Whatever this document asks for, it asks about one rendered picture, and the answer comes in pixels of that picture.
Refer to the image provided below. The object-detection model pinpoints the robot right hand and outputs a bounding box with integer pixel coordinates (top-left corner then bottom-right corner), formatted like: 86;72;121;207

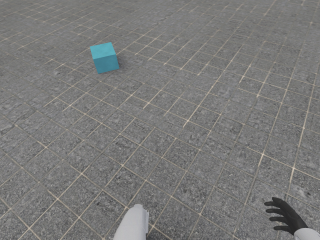
264;197;309;236

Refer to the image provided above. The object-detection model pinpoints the left robot thigh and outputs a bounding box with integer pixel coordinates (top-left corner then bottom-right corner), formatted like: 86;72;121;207
113;207;149;240

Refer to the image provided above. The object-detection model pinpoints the robot left shin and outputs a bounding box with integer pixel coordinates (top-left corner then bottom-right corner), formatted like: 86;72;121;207
133;204;143;208

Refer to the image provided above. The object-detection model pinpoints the robot right forearm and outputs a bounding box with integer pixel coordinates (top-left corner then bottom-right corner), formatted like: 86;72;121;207
294;228;320;240

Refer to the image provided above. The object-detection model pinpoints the carton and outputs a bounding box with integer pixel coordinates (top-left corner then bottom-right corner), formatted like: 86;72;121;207
90;42;119;74

